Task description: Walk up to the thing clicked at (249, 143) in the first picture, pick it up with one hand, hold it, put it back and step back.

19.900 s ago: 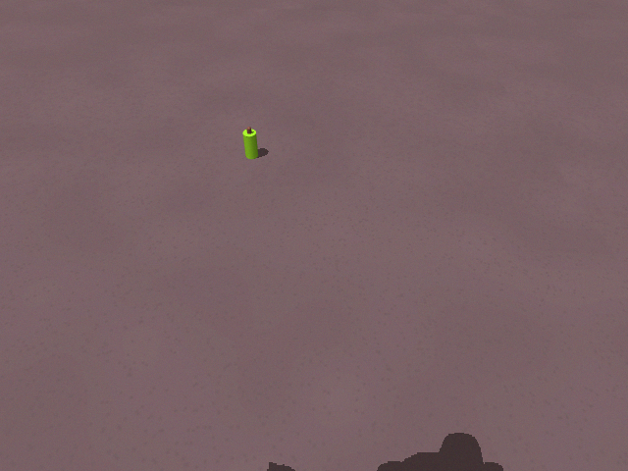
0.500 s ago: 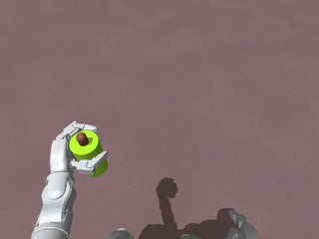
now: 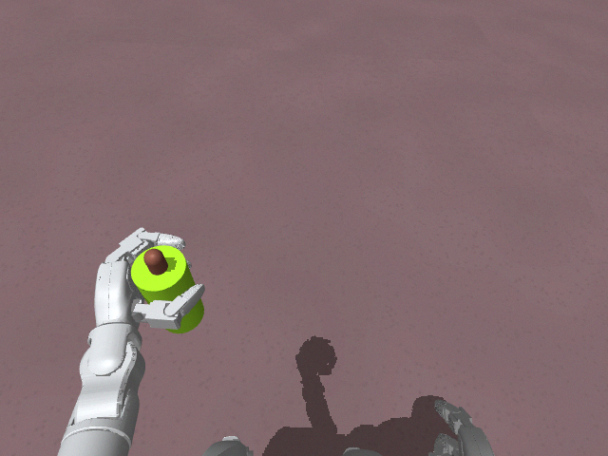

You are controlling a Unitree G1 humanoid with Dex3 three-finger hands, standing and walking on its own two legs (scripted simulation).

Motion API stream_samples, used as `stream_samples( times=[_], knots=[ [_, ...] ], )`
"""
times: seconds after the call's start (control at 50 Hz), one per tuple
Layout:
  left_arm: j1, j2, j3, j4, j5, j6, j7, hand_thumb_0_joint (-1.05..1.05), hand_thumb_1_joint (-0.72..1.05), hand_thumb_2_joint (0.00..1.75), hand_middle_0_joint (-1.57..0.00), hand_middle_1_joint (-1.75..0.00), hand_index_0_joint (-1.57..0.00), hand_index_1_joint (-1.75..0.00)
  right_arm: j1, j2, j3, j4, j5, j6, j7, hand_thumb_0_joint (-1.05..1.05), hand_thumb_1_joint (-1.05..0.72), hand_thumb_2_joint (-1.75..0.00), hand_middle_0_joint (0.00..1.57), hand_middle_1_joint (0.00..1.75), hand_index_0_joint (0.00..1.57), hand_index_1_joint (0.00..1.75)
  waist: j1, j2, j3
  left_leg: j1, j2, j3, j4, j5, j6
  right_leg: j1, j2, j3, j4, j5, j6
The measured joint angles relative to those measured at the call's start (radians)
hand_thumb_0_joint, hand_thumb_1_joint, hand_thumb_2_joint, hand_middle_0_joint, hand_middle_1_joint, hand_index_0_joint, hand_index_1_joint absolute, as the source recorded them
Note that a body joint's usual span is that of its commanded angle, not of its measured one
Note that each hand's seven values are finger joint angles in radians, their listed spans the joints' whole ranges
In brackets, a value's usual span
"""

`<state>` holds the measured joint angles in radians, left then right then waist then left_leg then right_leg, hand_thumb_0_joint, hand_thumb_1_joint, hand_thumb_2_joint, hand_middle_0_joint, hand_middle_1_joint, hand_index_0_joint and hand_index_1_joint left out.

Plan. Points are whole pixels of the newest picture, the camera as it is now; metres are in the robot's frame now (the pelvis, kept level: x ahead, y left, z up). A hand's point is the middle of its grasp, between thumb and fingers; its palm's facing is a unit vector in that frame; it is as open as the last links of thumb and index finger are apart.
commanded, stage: hold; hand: left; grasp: from the side
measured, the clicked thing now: (169, 287) +0.33 +0.18 +0.02
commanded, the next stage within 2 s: crouch in 1.02 s
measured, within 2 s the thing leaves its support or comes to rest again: neither
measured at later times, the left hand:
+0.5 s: hand (166, 284) +0.33 +0.18 +0.03, palm faces +0.14 -0.99 -0.02, open 8.9 cm
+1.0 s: hand (166, 289) +0.32 +0.18 +0.03, palm faces +0.15 -0.99 -0.02, open 8.9 cm
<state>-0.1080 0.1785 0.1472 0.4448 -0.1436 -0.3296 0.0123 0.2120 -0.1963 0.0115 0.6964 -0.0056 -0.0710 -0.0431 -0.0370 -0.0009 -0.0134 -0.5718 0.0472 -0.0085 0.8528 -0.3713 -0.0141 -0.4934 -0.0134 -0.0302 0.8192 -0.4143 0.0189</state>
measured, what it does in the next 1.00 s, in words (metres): stands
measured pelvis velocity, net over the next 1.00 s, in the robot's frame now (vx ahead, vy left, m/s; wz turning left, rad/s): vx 0.00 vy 0.00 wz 0.00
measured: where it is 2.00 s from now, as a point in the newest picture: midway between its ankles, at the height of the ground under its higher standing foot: outside the picture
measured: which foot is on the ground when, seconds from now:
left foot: down 0.00-1.00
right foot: down 0.00-1.00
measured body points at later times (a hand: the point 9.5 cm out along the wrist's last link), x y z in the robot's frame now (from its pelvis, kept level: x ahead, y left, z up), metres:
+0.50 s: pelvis +0.00 +0.00 +0.00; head +0.05 +0.02 +0.45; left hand +0.31 +0.23 +0.04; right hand +0.13 -0.24 -0.11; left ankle +0.04 +0.13 -0.70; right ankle +0.00 -0.13 -0.70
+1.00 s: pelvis +0.00 +0.00 +0.00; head +0.04 +0.02 +0.45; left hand +0.31 +0.23 +0.03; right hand +0.13 -0.24 -0.11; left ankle +0.04 +0.13 -0.70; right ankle +0.00 -0.13 -0.70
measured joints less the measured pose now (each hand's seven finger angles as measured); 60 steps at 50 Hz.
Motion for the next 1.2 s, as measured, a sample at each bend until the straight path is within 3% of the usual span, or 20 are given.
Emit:
stream_samples(
  times=[0.24,0.42,0.58,1.2],
  knots=[
    [0.036,-0.003,-0.025,-0.023,-0.002,0.009,-0.003,-0.03,-0.23,1.05,-0.71,-1.03,-0.78,-1.04,0.011,-0.006,-0.006,0.001,0.001,-0.004,0.003,0.01,-0.92,-0.9,0.2,0.3,0.2,0.3,0.004,0.009,-0.009,0.0,-0.002,0.001,0.002,-0.007,0.005,0.004,-0.002,0.001,-0.007,-0.002,0.005],
    [0.009,0.004,-0.004,-0.016,0.005,0.001,0.005,-0.03,-0.23,1.05,-0.71,-1.03,-0.78,-1.04,0.001,0.003,-0.002,-0.007,-0.003,-0.006,0.006,0.01,-0.92,-0.9,0.2,0.3,0.2,0.3,0.0,-0.004,0.001,-0.011,-0.001,0.003,0.01,-0.007,0.003,-0.009,-0.001,0.003,0.004,-0.003,0.004],
    [0.02,0.005,-0.025,-0.021,0.0,0.006,0.001,-0.03,-0.23,1.05,-0.71,-1.03,-0.78,-1.04,0.011,-0.005,-0.008,-0.004,0.001,-0.005,0.009,0.01,-0.92,-0.9,0.2,0.3,0.2,0.3,0.004,0.011,-0.007,-0.01,-0.002,-0.001,0.013,-0.011,0.005,-0.004,-0.002,0.0,0.002,-0.005,0.005],
    [0.017,0.003,-0.022,-0.016,-0.001,0.002,-0.006,-0.02,-0.23,1.05,-0.71,-1.03,-0.78,-1.04,0.013,-0.004,-0.002,-0.007,0.005,-0.005,0.003,0.01,-0.91,-0.9,0.2,0.3,0.2,0.3,0.003,0.008,-0.005,-0.012,-0.002,-0.002,0.01,0.002,0.002,-0.011,-0.001,0.0,0.008,0.003,0.002]
  ],
)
